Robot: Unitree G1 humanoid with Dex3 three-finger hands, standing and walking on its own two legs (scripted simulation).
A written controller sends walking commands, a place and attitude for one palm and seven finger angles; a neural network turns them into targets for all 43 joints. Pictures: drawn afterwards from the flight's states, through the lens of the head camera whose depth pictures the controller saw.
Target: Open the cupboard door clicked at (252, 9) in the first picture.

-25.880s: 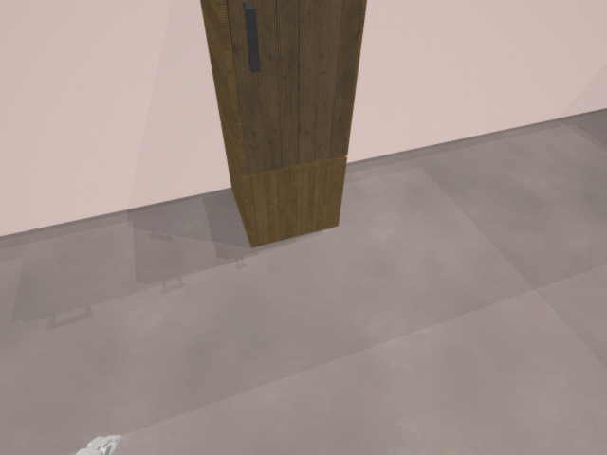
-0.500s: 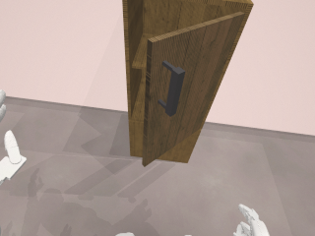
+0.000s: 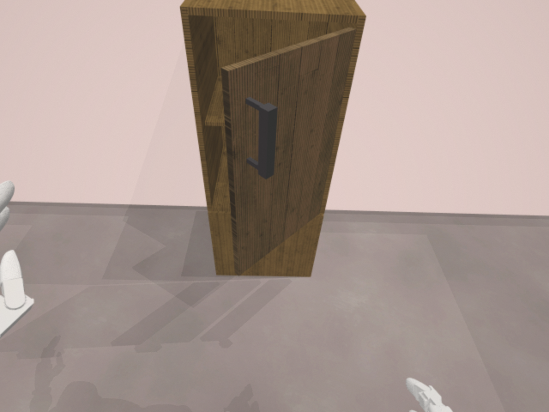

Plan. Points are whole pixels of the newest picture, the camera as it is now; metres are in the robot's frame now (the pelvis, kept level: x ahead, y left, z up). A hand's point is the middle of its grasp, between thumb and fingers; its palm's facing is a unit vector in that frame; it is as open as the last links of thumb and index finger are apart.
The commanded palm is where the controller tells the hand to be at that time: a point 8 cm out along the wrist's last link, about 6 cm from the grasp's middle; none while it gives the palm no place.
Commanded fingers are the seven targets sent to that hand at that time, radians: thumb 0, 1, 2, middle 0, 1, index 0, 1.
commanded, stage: stop stepping back and stand still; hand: left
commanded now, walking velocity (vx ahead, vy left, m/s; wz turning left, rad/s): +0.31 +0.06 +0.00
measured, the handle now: (259, 138) +0.57 +0.08 +0.12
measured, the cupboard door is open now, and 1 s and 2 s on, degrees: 45 45 45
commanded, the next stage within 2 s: let the arm hang, fingers relaxed in 0.64 s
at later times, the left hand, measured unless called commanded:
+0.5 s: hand (14, 349) +0.13 +0.25 +0.17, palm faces +0.50 -0.72 -0.48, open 7.4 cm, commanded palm +0.09 +0.27 +0.19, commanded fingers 0.00 0.90 0.90 -0.20 -0.30 -0.20 -0.30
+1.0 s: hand out of the picture +0.02 +0.22 -0.13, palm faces -0.01 -0.95 -0.31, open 7.4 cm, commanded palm none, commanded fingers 0.00 0.90 0.90 -0.20 -0.30 -0.20 -0.30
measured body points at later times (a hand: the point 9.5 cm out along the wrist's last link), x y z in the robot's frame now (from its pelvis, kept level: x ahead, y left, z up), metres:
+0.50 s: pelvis -0.05 -0.03 +0.01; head -0.07 -0.05 +0.46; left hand +0.10 +0.29 +0.20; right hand +0.09 -0.26 -0.10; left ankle -0.03 +0.11 -0.68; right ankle -0.03 -0.10 -0.73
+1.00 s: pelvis -0.09 +0.00 +0.00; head -0.08 -0.01 +0.45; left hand +0.02 +0.27 -0.10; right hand +0.04 -0.25 -0.13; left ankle -0.06 +0.11 -0.73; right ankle -0.03 -0.10 -0.73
